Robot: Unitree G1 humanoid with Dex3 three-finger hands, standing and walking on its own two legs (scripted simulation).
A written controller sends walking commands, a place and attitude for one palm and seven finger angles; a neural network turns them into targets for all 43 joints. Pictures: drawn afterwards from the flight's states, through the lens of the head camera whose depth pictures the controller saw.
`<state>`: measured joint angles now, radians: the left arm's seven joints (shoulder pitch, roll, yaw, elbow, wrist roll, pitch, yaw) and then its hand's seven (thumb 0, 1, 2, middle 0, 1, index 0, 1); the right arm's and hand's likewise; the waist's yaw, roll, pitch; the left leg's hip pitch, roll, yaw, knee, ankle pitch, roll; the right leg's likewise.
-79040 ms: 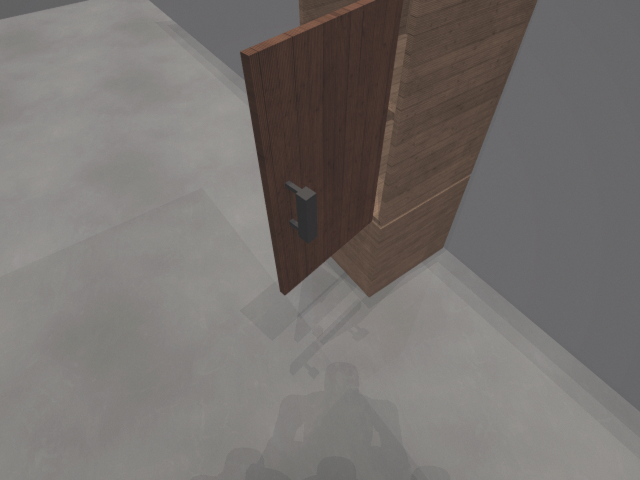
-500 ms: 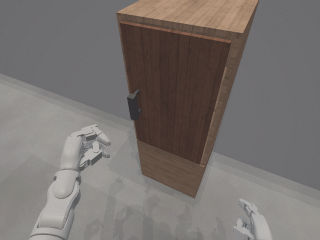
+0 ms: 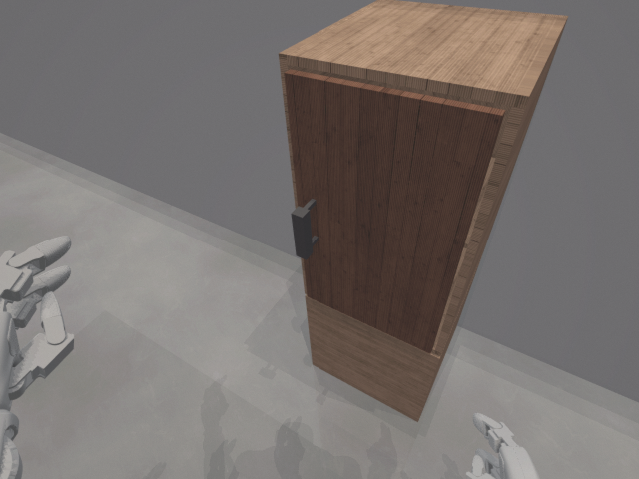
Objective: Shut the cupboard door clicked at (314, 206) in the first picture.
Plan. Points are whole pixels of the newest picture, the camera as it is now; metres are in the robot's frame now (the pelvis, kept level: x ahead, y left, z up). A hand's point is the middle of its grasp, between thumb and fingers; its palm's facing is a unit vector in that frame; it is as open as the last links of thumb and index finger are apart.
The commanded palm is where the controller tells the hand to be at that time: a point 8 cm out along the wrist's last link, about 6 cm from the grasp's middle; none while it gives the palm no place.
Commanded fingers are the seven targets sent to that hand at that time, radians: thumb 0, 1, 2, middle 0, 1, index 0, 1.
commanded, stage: draw the hand back to the body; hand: left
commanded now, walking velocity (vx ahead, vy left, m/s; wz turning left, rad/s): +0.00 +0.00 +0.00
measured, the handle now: (308, 228) +0.61 +0.11 -0.06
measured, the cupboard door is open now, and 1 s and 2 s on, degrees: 0 0 0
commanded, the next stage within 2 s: step back with the hand held close in 0.34 s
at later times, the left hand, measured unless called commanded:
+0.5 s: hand (84, 343) +0.19 +0.25 +0.17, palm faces +0.45 -0.80 -0.41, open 7.4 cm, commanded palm +0.13 +0.28 +0.17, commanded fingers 0.00 0.90 0.90 -0.20 -0.30 -0.20 -0.30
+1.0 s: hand (57, 384) +0.15 +0.25 +0.16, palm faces +0.42 -0.77 -0.49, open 7.4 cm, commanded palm +0.09 +0.29 +0.17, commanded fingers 0.00 0.90 0.90 -0.20 -0.30 -0.20 -0.30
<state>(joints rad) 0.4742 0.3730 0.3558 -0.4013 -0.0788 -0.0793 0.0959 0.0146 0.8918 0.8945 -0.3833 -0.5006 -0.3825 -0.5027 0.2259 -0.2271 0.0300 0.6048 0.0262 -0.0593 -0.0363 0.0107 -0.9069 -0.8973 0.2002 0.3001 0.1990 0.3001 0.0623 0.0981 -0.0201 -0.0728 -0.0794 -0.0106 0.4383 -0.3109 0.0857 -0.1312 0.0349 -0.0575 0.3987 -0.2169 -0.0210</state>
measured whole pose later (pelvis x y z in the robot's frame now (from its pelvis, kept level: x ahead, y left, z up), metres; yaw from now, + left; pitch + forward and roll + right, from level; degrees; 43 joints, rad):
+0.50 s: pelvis -0.01 -0.01 +0.00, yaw -1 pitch -3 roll -1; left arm 0.45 0.36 0.36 -0.36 -0.07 -0.11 0.10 0.01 0.89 0.89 -0.21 -0.31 -0.21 -0.31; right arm 0.21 -0.22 0.02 0.61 0.02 -0.09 -0.05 0.01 -0.91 -0.90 0.20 0.30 0.20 0.30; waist 0.04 0.09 -0.01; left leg -0.08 -0.07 0.00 0.45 -0.30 0.07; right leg -0.15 0.05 -0.05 0.41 -0.21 -0.04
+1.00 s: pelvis -0.06 -0.01 -0.02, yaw -1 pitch +0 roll +0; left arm 0.54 0.42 0.43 -0.44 -0.05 -0.17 0.13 0.01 0.89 0.89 -0.21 -0.30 -0.21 -0.31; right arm 0.21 -0.23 0.00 0.54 0.02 0.03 -0.07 0.01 -0.91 -0.90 0.20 0.30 0.20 0.30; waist -0.01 0.04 -0.04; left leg -0.31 -0.08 0.03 0.61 -0.31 0.09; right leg -0.39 0.03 -0.02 0.59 -0.21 -0.03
